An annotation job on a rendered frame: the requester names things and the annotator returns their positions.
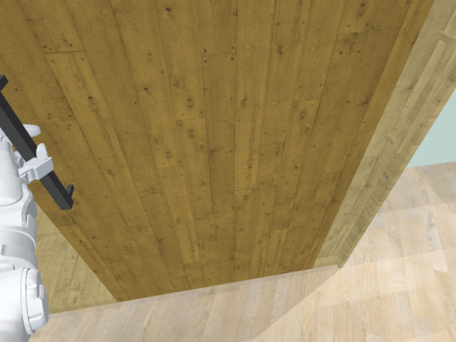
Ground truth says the wardrobe door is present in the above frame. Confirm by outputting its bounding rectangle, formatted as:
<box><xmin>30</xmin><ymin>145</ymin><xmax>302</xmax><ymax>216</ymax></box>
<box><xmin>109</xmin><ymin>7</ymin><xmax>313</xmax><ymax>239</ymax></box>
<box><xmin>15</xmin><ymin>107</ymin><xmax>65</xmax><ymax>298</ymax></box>
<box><xmin>0</xmin><ymin>0</ymin><xmax>435</xmax><ymax>302</ymax></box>
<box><xmin>317</xmin><ymin>0</ymin><xmax>456</xmax><ymax>259</ymax></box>

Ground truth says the robot left forearm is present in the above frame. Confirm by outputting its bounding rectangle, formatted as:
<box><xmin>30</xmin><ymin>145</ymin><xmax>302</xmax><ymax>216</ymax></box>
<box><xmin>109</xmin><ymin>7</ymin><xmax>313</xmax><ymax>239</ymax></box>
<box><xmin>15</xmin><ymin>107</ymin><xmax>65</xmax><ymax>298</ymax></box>
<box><xmin>0</xmin><ymin>176</ymin><xmax>38</xmax><ymax>273</ymax></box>

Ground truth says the robot left upper arm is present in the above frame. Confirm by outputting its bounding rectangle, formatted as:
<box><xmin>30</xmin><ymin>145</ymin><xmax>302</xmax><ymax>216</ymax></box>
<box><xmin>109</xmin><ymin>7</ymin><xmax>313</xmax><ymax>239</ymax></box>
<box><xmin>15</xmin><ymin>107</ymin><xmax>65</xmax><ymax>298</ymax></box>
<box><xmin>0</xmin><ymin>267</ymin><xmax>49</xmax><ymax>342</ymax></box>

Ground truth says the left robot hand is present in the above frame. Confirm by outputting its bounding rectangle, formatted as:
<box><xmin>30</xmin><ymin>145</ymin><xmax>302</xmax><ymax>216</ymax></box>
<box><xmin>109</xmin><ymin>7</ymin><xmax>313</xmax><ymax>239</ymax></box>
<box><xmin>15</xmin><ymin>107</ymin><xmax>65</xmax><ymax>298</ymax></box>
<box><xmin>0</xmin><ymin>124</ymin><xmax>54</xmax><ymax>184</ymax></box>

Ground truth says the handle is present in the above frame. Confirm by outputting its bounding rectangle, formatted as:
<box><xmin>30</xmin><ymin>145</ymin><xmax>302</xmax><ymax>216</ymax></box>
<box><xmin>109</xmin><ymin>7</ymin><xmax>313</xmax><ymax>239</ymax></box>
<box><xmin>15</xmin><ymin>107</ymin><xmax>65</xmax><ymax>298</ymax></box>
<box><xmin>0</xmin><ymin>75</ymin><xmax>74</xmax><ymax>210</ymax></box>
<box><xmin>392</xmin><ymin>36</ymin><xmax>456</xmax><ymax>153</ymax></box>

